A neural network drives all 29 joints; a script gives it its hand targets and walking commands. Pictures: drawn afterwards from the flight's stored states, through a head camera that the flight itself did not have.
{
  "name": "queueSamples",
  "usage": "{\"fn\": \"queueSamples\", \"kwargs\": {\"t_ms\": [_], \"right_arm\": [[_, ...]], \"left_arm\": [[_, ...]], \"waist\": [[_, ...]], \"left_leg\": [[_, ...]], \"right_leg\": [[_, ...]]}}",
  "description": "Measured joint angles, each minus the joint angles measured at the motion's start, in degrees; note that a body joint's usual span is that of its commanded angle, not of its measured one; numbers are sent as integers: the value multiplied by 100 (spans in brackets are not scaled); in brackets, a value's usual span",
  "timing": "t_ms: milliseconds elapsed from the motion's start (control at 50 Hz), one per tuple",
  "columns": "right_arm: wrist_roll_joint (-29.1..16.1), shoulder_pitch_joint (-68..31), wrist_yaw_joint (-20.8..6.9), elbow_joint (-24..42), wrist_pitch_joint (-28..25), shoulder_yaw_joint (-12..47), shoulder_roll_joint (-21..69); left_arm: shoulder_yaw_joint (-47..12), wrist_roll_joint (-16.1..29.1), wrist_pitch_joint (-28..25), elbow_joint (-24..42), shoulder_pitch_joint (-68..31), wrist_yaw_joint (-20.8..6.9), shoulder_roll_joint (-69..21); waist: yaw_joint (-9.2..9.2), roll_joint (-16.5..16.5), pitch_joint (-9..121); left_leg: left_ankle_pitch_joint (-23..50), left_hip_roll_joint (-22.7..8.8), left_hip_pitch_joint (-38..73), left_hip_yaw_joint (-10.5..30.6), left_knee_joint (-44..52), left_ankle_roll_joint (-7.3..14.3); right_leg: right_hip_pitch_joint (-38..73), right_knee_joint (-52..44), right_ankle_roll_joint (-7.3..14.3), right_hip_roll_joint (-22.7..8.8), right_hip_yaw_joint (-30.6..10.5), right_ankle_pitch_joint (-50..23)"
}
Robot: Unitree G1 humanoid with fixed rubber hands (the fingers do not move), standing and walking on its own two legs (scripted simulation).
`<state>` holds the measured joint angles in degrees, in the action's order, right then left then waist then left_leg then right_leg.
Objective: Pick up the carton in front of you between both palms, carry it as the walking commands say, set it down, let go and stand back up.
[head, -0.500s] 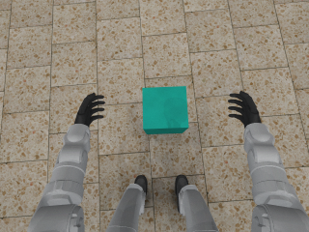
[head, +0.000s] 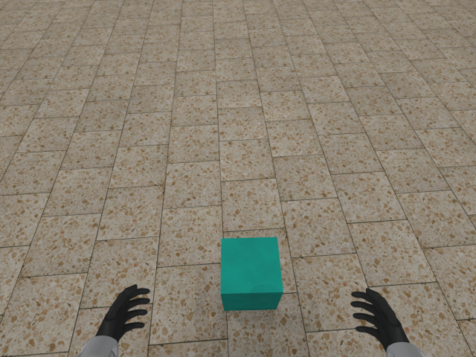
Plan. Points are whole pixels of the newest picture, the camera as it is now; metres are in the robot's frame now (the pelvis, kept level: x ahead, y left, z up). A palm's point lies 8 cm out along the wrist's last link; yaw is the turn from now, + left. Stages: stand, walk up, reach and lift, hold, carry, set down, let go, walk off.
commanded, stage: let go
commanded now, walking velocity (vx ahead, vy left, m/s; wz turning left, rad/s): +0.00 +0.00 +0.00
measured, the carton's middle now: (249, 275) +0.46 -0.01 -0.65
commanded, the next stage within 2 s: stand in 0.42 s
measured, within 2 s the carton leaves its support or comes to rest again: neither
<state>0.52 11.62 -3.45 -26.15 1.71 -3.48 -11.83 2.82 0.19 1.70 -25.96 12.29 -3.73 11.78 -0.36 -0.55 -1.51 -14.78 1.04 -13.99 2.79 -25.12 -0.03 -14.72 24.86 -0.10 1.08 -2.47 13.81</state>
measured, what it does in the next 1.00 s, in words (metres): stands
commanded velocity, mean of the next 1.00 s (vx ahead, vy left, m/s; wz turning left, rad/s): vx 0.00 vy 0.00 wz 0.00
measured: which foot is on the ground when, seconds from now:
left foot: down 0.00-1.00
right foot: down 0.00-1.00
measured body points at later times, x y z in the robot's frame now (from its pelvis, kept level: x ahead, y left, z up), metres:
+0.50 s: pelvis +0.00 +0.00 +0.00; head +0.01 +0.00 +0.45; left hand +0.17 +0.25 -0.08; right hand +0.17 -0.25 -0.09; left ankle -0.02 +0.12 -0.74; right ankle -0.01 -0.12 -0.74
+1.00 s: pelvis +0.02 +0.00 +0.00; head +0.03 +0.01 +0.45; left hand +0.16 +0.29 -0.10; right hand +0.16 -0.29 -0.10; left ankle -0.02 +0.12 -0.74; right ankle -0.01 -0.12 -0.74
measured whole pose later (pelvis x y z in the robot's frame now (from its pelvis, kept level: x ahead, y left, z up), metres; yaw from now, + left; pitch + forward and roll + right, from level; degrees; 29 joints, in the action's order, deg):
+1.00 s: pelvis +0.02 +0.00 +0.00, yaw +0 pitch +0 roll +0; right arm 2.1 10.3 1.3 -43.6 0.5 -2.0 -19.5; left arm 2.1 -2.0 0.3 -44.7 9.4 1.2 19.2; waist 0.1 0.1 -0.3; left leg -18.6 1.0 -8.9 2.9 -27.8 0.3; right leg -9.3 26.9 -0.1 1.2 -2.3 17.3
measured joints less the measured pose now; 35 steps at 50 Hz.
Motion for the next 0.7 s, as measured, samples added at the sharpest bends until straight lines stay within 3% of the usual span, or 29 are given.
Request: {"fn": "queueSamples", "kwargs": {"t_ms": [220,420,520,700], "right_arm": [[23,108,-111,189,561,92,-40],[20,86,-29,135,567,92,-13],[169,18,278,-619,234,139,-313],[192,-3,383,-1252,-15,44,-748]], "left_arm": [[-25,-114,552,102,-48,-62,13],[-60,-184,819,249,-13,30,8],[-66,-216,387,-437,-116,366,350],[10,-231,18,-1277,-145,418,732]], "waist": [[46,36,-378],[53,11,-464],[23,29,-40],[42,63,116]], "left_leg": [[-134,-22,892,16,-3,2],[-173,-9,1025,29,-40,12],[-321,-4,482,15,-372,5],[-403,-8,311,3,-437,19]], "right_leg": [[910,-30,19,21,18,118],[1054,0,13,9,32,161],[508,324,-1,17,26,302],[343,366,-3,24,14,366]]}}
